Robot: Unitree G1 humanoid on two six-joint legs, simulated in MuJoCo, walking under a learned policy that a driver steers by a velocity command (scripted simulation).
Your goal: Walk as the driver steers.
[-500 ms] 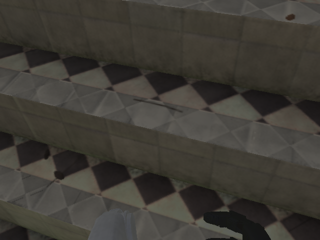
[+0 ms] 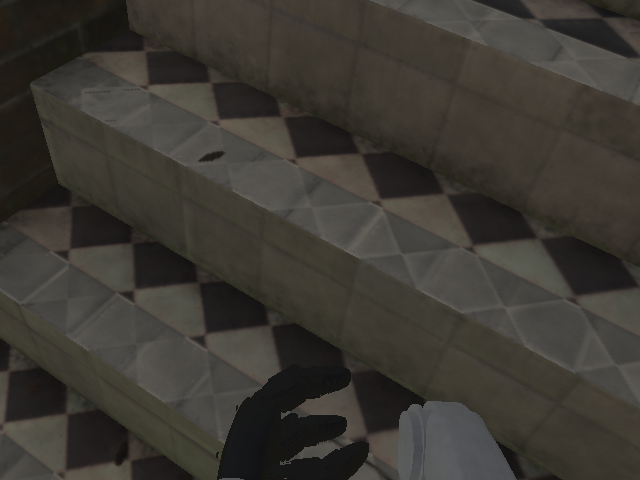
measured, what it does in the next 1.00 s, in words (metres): steps to the left, turning right: right foot 0.22 m higher, then left foot 0.22 m lower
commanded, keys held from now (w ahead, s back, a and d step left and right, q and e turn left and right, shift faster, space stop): e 1.00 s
